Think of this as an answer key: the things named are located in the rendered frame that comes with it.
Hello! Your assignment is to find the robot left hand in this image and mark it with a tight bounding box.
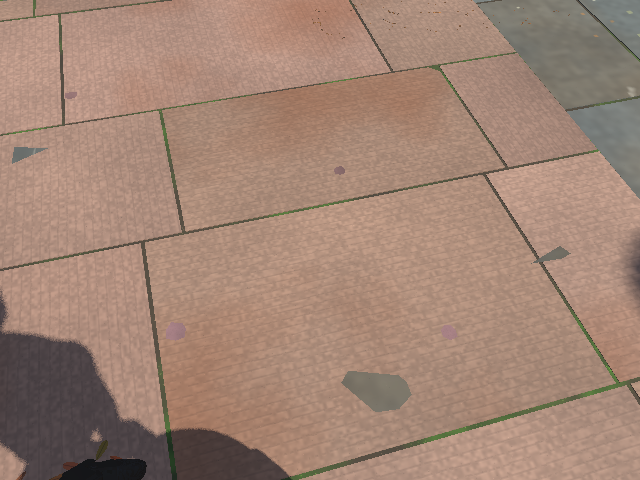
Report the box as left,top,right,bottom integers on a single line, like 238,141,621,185
59,459,147,480

